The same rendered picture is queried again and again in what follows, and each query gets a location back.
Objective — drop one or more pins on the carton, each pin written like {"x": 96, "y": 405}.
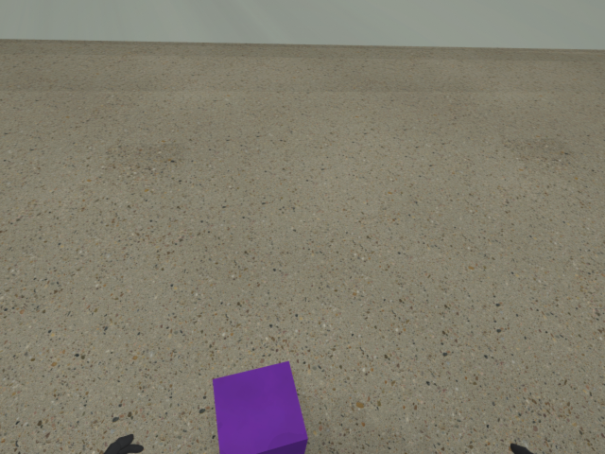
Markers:
{"x": 258, "y": 412}

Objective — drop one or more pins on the left robot hand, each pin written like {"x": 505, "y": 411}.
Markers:
{"x": 123, "y": 446}

